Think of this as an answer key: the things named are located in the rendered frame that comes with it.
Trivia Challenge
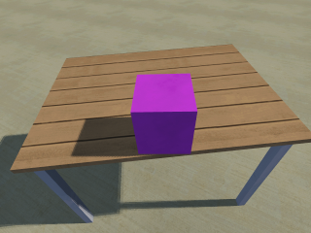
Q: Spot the table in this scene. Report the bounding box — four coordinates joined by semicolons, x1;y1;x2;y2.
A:
10;44;311;223

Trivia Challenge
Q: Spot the carton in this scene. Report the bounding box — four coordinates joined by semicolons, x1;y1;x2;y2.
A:
130;73;197;154

